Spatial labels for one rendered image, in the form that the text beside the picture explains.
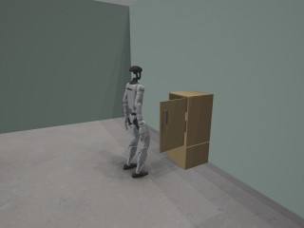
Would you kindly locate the cupboard door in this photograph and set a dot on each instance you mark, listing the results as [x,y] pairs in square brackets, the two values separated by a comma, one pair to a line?
[171,135]

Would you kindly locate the left robot upper arm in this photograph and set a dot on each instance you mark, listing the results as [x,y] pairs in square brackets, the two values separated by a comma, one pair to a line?
[125,99]

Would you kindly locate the right robot upper arm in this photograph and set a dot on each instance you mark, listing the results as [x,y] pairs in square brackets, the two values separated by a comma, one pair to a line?
[140,90]

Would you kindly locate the robot left hand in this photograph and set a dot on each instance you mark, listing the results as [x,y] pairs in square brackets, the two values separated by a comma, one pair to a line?
[126,122]

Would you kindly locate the robot left shin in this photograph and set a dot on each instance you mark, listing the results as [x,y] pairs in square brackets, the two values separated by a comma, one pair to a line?
[131,153]

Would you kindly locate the handle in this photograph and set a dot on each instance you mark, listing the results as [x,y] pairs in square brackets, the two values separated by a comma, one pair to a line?
[166,117]

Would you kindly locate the left robot thigh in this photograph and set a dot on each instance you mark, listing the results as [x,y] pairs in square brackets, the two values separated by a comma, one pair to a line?
[136,134]

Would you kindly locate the robot left forearm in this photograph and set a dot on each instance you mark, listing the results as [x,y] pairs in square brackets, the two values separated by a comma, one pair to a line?
[126,110]

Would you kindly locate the robot right forearm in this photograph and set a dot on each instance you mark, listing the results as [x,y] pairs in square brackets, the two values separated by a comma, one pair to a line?
[139,114]

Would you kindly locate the robot right hand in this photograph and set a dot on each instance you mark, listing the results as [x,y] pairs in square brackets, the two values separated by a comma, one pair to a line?
[142,130]

